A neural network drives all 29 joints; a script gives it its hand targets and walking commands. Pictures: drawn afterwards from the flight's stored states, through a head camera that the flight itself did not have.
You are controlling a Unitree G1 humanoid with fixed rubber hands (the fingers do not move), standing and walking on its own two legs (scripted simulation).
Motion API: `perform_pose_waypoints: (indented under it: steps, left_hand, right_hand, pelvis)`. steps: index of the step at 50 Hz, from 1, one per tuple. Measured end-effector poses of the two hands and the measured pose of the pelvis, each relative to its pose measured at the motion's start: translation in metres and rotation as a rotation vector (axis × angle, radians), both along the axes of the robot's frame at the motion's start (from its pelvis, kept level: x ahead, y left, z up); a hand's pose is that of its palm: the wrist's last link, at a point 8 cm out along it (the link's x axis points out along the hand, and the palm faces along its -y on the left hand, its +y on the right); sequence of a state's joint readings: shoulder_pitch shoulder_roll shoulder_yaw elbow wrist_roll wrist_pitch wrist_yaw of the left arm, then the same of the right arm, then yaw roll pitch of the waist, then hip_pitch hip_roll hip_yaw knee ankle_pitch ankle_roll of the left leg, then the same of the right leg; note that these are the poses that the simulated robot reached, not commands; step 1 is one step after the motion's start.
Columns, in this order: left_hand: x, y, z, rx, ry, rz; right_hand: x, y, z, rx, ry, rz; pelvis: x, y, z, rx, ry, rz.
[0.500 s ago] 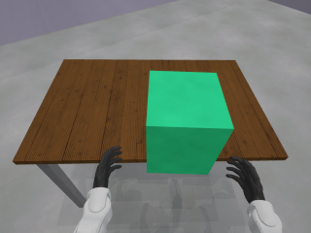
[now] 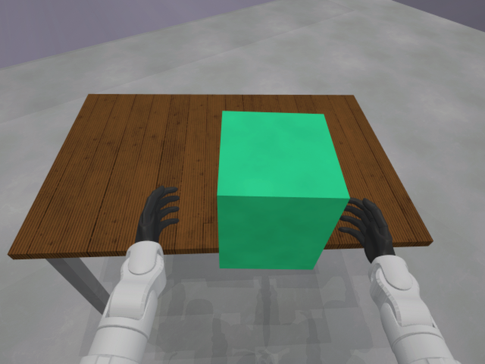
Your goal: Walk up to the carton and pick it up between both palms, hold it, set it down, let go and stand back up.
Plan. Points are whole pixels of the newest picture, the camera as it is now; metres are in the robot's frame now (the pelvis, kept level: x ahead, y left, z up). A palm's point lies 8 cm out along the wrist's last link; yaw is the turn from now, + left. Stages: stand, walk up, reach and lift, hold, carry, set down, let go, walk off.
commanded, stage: reach and lift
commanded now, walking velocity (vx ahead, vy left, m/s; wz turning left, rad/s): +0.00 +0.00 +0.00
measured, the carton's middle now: (269, 194) +0.43 -0.06 +0.01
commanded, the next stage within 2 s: none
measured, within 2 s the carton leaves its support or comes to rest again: neither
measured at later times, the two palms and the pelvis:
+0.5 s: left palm (151, 179) +0.37 +0.14 +0.11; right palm (380, 188) +0.36 -0.23 +0.10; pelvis -0.01 +0.00 +0.00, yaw -1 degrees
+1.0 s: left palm (151, 130) +0.43 +0.14 +0.17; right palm (377, 134) +0.43 -0.23 +0.16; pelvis -0.01 +0.00 +0.00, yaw +1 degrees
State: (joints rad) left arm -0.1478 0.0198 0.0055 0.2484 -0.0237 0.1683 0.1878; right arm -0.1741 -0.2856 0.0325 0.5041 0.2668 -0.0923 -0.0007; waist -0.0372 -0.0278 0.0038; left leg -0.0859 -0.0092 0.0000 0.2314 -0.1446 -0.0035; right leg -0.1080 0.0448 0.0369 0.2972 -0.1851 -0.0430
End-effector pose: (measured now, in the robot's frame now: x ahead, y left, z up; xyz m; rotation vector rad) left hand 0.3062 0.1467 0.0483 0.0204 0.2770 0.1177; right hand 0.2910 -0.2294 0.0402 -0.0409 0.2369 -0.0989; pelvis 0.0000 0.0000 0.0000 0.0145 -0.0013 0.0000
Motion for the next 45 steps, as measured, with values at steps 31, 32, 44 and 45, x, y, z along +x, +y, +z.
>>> perform_pose_waypoints:
  steps: [31,32,44,45]
  left_hand:
    - [0.076,-0.001,0.08,-0.031,0.071,0.019]
    - [0.078,-0.001,0.082,-0.031,0.071,0.019]
    - [0.108,-0.003,0.106,-0.023,0.071,0.024]
    - [0.11,-0.003,0.108,-0.023,0.071,0.025]
  right_hand:
    - [0.089,-0.004,0.078,0.009,0.053,-0.015]
    - [0.092,-0.003,0.081,0.01,0.054,-0.015]
    - [0.127,0.0,0.108,0.009,0.054,-0.022]
    - [0.13,0.0,0.11,0.009,0.053,-0.023]
  pelvis:
    - [-0.014,0.001,0.002,-0.005,0.068,-0.008]
    - [-0.014,0.001,0.002,-0.005,0.072,-0.007]
    - [-0.013,-0.002,0.001,-0.009,0.146,0.011]
    - [-0.012,-0.002,0.001,-0.009,0.153,0.012]
